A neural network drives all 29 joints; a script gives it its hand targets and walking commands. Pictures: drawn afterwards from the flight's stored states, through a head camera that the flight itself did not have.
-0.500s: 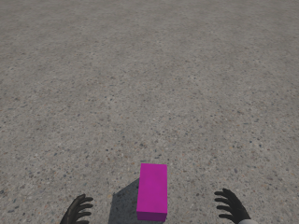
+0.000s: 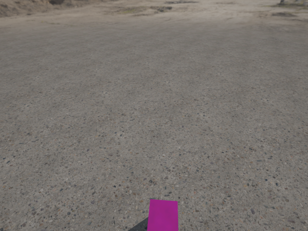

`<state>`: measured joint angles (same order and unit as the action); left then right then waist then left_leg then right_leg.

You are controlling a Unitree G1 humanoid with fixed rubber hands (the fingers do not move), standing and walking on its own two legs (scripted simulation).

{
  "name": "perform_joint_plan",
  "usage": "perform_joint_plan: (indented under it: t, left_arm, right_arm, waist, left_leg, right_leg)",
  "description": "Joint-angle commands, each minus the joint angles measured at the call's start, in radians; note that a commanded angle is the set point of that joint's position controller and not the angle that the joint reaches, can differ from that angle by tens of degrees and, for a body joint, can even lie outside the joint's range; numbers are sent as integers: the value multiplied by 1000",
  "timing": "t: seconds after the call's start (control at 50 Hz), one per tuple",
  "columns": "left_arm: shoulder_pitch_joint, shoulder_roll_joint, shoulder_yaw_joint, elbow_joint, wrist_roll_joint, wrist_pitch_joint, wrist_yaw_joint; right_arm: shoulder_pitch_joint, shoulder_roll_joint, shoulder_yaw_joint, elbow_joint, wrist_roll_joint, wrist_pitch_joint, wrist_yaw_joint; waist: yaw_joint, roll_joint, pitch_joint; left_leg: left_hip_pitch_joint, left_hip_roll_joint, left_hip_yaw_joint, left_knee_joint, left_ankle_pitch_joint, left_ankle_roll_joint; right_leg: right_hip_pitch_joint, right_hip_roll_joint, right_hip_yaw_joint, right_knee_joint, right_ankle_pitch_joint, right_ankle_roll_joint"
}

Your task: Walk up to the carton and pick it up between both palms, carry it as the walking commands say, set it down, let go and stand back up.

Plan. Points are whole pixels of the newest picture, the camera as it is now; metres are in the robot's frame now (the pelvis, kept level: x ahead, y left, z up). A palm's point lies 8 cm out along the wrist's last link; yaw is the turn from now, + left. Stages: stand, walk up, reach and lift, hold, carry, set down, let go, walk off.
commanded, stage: stand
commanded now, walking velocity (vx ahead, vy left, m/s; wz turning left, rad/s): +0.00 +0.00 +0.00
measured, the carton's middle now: out of the picture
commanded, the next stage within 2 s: none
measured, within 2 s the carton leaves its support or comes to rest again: neither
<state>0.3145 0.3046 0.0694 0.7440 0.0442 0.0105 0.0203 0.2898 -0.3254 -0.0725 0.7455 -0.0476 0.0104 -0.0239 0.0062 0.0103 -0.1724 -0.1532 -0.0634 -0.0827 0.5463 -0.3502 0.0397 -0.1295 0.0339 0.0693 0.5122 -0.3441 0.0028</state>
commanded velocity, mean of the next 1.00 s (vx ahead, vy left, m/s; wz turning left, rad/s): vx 0.00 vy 0.00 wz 0.00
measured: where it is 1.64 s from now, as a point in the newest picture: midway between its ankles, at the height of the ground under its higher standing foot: outside the picture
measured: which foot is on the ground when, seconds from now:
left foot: down 0.00-1.00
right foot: down 0.00-1.00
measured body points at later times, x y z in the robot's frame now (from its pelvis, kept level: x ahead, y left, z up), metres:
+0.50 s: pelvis -0.05 +0.00 +0.00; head -0.10 +0.00 +0.45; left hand +0.01 +0.29 -0.11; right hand +0.05 -0.29 -0.10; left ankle -0.03 +0.10 -0.73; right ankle -0.04 -0.13 -0.73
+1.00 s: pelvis -0.06 -0.01 +0.01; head -0.11 +0.00 +0.45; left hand -0.01 +0.29 -0.12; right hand +0.03 -0.30 -0.11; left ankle -0.03 +0.10 -0.73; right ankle -0.04 -0.13 -0.73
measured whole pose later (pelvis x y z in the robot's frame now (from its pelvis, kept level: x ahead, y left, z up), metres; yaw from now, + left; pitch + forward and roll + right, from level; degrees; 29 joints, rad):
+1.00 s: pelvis -0.06 -0.01 +0.01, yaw +1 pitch -5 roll -1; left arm 0.26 0.33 0.03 0.98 0.02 -0.02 0.00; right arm 0.21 -0.34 -0.01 1.00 -0.02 -0.02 0.00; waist 0.01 0.00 -0.03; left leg -0.18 -0.06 -0.11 0.49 -0.22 0.02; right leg -0.15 0.04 0.04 0.44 -0.22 0.00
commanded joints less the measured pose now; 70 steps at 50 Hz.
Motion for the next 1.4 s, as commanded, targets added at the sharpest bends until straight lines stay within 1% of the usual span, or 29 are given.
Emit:
perform_joint_plan:
  t: [0.0, 0.06, 0.08, 0.14, 0.18, 0.2, 0.24, 0.3, 0.34, 0.38, 0.4, 0.44, 0.46, 0.56, 0.58, 0.64, 0.66, 0.72, 0.74, 0.76, 0.82, 0.9, 0.96, 0.98, 1.02, 1.06, 1.24, 1.3, 1.38]
  left_arm:
    - [-87, 164, 40, -110, 0, -43, -2]
    - [-75, 176, 33, -85, 2, -54, -5]
    - [-81, 187, 41, -84, -2, -59, -7]
    - [-40, 187, 33, -67, 0, -65, -7]
    - [-53, 182, 35, -60, -14, -70, -10]
    - [-80, 178, 36, -55, -6, -64, -11]
    - [-75, 175, 40, -38, -13, -65, -15]
    - [-30, 179, 33, -23, -10, -67, -18]
    - [-36, 183, 25, 4, -13, -68, -19]
    - [-41, 197, 30, 5, -6, -70, -11]
    - [-47, 203, 30, 11, -6, -66, -14]
    - [-51, 194, 24, 25, -14, -72, -16]
    - [-46, 194, 25, 30, -11, -68, -15]
    - [-48, 208, 18, 62, -14, -59, -9]
    - [-60, 201, 18, 66, -16, -57, -7]
    - [-72, 215, 15, 84, -17, -58, -10]
    - [-48, 203, 18, 93, -22, -57, -14]
    - [-69, 200, 7, 109, -19, -60, -14]
    - [-41, 202, 11, 121, -25, -58, -15]
    - [-65, 204, 13, 122, -25, -56, -16]
    - [-85, 213, 10, 127, -23, -58, -16]
    - [-98, 215, 6, 156, -19, -54, -13]
    - [-82, 212, 1, 182, -21, -51, -15]
    - [-102, 208, -1, 177, -24, -51, -15]
    - [-91, 219, -1, 188, -26, -50, -14]
    - [-98, 237, 3, 196, -24, -54, -17]
    - [-113, 220, -8, 228, -25, -54, -16]
    - [-134, 234, -8, 239, -23, -47, -12]
    - [-146, 233, -7, 242, -25, -50, -12]
  right_arm:
    - [-139, -176, -29, -106, -1, -45, 4]
    - [-100, -175, -23, -76, 6, -52, 9]
    - [-99, -174, -18, -72, 1, -55, 8]
    - [-111, -184, -13, -59, 10, -57, 14]
    - [-89, -186, -14, -41, 9, -64, 12]
    - [-111, -199, -16, -47, 10, -64, 11]
    - [-116, -185, -12, -36, 2, -61, 9]
    - [-137, -194, -7, -15, 1, -67, 14]
    - [-123, -195, -3, -3, 11, -63, 14]
    - [-142, -189, -5, 9, 12, -63, 19]
    - [-114, -189, -2, 21, 12, -66, 16]
    - [-107, -192, 3, 46, 12, -71, 21]
    - [-111, -189, 3, 52, 16, -71, 19]
    - [-128, -196, 2, 81, 17, -68, 10]
    - [-142, -201, 2, 86, 14, -66, 10]
    - [-115, -209, 11, 108, 23, -60, 11]
    - [-128, -218, 6, 117, 20, -64, 13]
    - [-120, -217, 16, 124, 21, -59, 17]
    - [-124, -212, 15, 139, 26, -62, 15]
    - [-152, -211, 15, 137, 20, -66, 12]
    - [-138, -216, 19, 146, 24, -59, 13]
    - [-162, -218, 20, 163, 31, -57, 13]
    - [-162, -236, 18, 178, 22, -57, 15]
    - [-151, -235, 23, 189, 29, -54, 17]
    - [-138, -219, 23, 190, 25, -51, 13]
    - [-136, -208, 33, 206, 37, -54, 14]
    - [-186, -216, 33, 206, 34, -49, 15]
    - [-193, -236, 32, 225, 31, -51, 10]
    - [-187, -229, 34, 234, 33, -45, 14]
  waist:
    - [14, -6, 238]
    - [6, -26, 256]
    - [0, 19, 218]
    - [11, -14, 251]
    - [-13, 39, 207]
    - [-14, 8, 210]
    - [0, 32, 210]
    - [11, 11, 218]
    - [7, 31, 234]
    - [7, -49, 218]
    - [1, 8, 213]
    - [4, 25, 220]
    - [-6, -16, 208]
    - [-8, -1, 220]
    - [8, 3, 210]
    - [-13, -28, 276]
    - [9, 16, 283]
    - [4, -35, 293]
    - [6, 20, 239]
    - [7, -23, 223]
    - [8, -2, 222]
    - [5, -21, 264]
    - [7, 23, 273]
    - [11, -20, 261]
    - [2, 36, 265]
    - [-2, -6, 236]
    - [11, 44, 211]
    - [10, -30, 236]
    - [4, -2, 186]
  left_leg:
    - [-147, 127, -133, -179, 160, 16]
    - [-124, 113, -114, -172, 164, 15]
    - [-117, 128, -126, -181, 154, 15]
    - [-123, 123, -131, -177, 149, 26]
    - [-87, 131, -136, -179, 169, 22]
    - [-83, 128, -140, -190, 120, 21]
    - [-148, 134, -157, -227, -6, 18]
    - [-156, 137, -168, -236, -22, 18]
    - [-177, 128, -158, -227, -21, 14]
    - [-143, 123, -151, -190, -20, 12]
    - [-134, 113, -144, -185, 4, 13]
    - [-120, 113, -139, -185, 40, 15]
    - [-103, 124, -150, -191, 39, 17]
    - [-98, 129, -148, -172, 120, 13]
    - [-114, 123, -146, -178, 103, 13]
    - [-133, 132, -165, -182, 69, 22]
    - [-154, 137, -181, -207, 36, 31]
    - [-184, 138, -180, -224, 9, 21]
    - [-147, 130, -165, -213, -1, 18]
    - [-126, 128, -162, -202, 37, 15]
    - [-116, 120, -150, -203, 86, 12]
    - [-131, 127, -165, -213, 61, 11]
    - [-154, 139, -187, -240, -23, 13]
    - [-143, 131, -173, -245, -19, 12]
    - [-158, 134, -170, -232, 2, 15]
    - [-138, 134, -167, -234, 24, 10]
    - [-98, 137, -165, -237, 84, 10]
    - [-105, 148, -180, -253, 70, 19]
    - [-62, 137, -163, -232, 94, 12]
  right_leg:
    - [-134, -73, 47, -103, 135, -22]
    - [-159, -86, 75, -132, 158, -40]
    - [-141, -86, 60, -109, 144, -33]
    - [-153, -82, 73, -142, 155, -42]
    - [-137, -83, 74, -124, 159, -37]
    - [-158, -79, 71, -145, 118, -29]
    - [-108, -68, 57, -124, 90, -22]
    - [-106, -64, 56, -116, 101, -30]
    - [-93, -79, 70, -126, 86, -31]
    - [-129, -83, 89, -145, 62, -41]
    - [-125, -94, 105, -153, 67, -41]
    - [-135, -103, 114, -152, 63, -48]
    - [-139, -94, 100, -147, 78, -45]
    - [-108, -100, 100, -151, 157, -35]
    - [-98, -102, 102, -159, 123, -37]
    - [-133, -101, 116, -171, 54, -41]
    - [-106, -94, 103, -168, 96, -38]
    - [-96, -98, 102, -151, 59, -43]
    - [-75, -101, 114, -164, 87, -40]
    - [-74, -101, 99, -164, 95, -43]
    - [-71, -107, 111, -168, 95, -35]
    - [-66, -98, 96, -186, 84, -34]
    - [-63, -93, 87, -174, 81, -38]
    - [-62, -96, 87, -178, 59, -32]
    - [-63, -104, 98, -195, 74, -36]
    - [-29, -112, 98, -188, 79, -39]
    - [-28, -104, 83, -180, 114, -35]
    - [-33, -112, 82, -198, 156, -34]
    - [-9, -116, 89, -209, 120, -31]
